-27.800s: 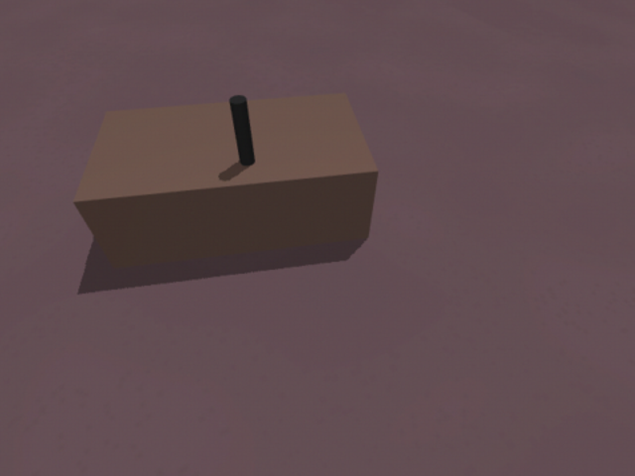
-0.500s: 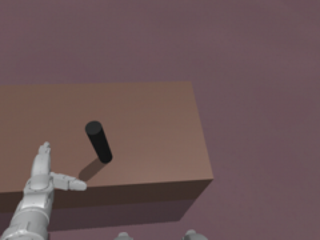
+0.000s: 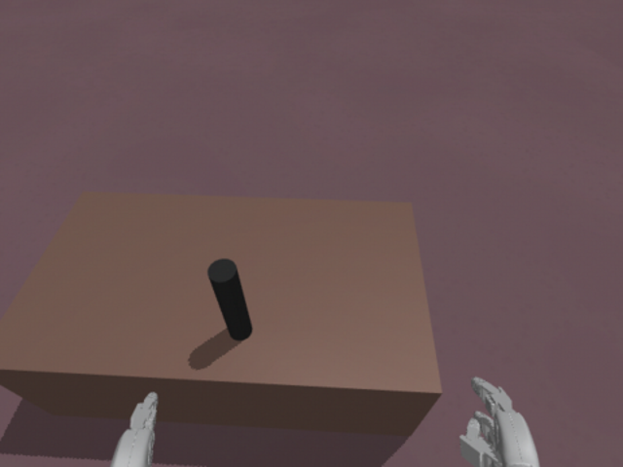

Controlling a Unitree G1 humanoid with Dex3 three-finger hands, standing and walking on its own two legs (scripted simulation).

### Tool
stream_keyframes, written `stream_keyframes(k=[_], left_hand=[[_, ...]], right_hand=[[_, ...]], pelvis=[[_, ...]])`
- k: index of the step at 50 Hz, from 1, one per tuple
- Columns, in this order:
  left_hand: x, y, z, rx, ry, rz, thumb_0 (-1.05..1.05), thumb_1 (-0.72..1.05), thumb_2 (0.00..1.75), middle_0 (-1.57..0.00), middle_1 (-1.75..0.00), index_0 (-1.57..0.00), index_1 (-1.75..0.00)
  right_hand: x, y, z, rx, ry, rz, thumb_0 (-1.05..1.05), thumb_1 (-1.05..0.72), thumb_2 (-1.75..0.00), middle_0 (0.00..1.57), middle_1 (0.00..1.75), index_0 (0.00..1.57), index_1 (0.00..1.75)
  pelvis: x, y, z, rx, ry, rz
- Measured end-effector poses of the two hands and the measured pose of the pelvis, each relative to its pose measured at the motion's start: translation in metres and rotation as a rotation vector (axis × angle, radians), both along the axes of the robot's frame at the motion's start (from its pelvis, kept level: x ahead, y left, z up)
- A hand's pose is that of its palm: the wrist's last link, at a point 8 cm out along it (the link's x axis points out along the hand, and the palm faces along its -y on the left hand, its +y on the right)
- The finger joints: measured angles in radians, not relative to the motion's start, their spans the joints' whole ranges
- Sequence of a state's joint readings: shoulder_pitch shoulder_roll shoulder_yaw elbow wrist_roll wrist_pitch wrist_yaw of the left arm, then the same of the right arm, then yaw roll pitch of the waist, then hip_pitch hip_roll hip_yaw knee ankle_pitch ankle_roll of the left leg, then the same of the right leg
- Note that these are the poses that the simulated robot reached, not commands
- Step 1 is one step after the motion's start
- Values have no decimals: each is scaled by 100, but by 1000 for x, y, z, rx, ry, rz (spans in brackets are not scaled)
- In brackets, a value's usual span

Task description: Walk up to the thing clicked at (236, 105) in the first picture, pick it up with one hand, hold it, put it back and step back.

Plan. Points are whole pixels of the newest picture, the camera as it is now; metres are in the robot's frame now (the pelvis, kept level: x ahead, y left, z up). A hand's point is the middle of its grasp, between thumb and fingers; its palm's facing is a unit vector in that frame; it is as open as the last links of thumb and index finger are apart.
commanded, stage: home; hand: left
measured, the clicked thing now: (232, 303) +0.49 +0.20 -0.25
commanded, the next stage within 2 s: stand in 1.88 s
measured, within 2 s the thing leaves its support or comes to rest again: neither
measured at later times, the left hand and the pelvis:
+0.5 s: hand out of the picture +0.12 +0.22 -0.11, palm faces -0.04 -0.93 -0.36, open 17.7 cm; pelvis -0.01 +0.00 +0.01, yaw -1 degrees
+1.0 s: hand out of the picture +0.05 +0.26 -0.11, palm faces -0.03 -0.93 -0.37, open 17.7 cm; pelvis -0.01 +0.02 +0.04, yaw +0 degrees
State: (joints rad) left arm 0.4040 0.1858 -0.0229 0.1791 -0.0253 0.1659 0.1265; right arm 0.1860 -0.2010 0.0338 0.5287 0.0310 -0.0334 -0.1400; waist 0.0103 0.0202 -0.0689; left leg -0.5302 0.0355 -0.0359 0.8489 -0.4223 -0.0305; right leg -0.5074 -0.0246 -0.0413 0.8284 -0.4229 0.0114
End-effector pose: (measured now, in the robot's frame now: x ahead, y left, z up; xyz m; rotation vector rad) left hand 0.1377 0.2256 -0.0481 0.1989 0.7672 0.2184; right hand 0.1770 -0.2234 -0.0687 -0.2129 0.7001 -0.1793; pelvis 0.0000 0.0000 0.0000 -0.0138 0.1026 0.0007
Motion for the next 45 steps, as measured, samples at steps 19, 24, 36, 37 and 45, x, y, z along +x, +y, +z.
stream_keyframes(k=[19,24,36,37,45], left_hand=[[-3,6,-13,62,47,-130,-1,-58,3,-5,-5,-5,-4],[-25,34,-23,92,163,-125,-1,-58,2,-5,-4,-5,-4],[-67,75,-20,129,347,-40,-1,-58,3,-5,-5,-5,-4],[-69,76,-20,128,357,-36,-1,-58,3,-5,-5,-5,-4],[-85,78,-21,110,415,-21,-1,-58,2,-5,-4,-5,-4]], right_hand=[[-60,-27,-22,-54,182,18,1,-90,-91,20,30,21,30],[-84,-42,-27,-39,302,1,1,-90,-90,20,30,21,30],[-121,-50,-22,-37,453,-46,1,-91,-91,20,30,21,30],[-122,-49,-22,-35,460,-46,1,-91,-90,20,30,21,30],[-126,-41,-19,-22,481,-39,0,-91,-90,20,30,21,30]], pelvis=[[-11,-1,2,13,-56,-12],[-6,1,10,18,-95,-11],[-5,10,31,19,-146,-7],[-6,11,32,19,-149,-7],[-11,14,39,18,-171,-7]])
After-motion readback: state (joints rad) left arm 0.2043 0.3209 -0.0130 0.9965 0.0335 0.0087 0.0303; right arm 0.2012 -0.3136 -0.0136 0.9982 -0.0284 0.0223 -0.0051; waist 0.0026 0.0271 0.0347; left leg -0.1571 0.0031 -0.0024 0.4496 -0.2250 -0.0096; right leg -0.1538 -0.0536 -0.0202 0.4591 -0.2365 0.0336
